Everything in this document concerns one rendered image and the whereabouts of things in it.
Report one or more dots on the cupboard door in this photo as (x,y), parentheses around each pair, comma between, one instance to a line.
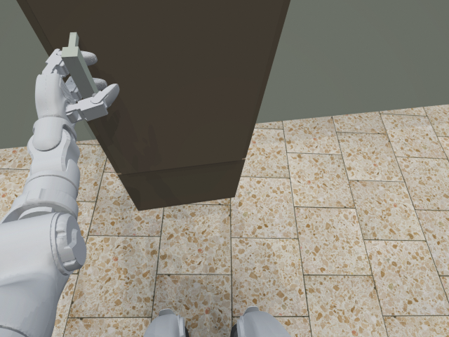
(189,73)

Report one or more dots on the robot left upper arm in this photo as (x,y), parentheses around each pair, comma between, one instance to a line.
(37,256)

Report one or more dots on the robot left forearm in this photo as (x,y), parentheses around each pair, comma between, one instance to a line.
(53,181)

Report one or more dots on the robot left shin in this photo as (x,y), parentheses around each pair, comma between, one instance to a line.
(166,312)

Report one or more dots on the left robot hand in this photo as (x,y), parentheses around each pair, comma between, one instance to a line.
(53,96)

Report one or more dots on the left robot thigh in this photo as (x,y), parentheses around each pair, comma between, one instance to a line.
(166,326)

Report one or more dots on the handle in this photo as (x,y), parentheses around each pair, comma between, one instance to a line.
(78,68)

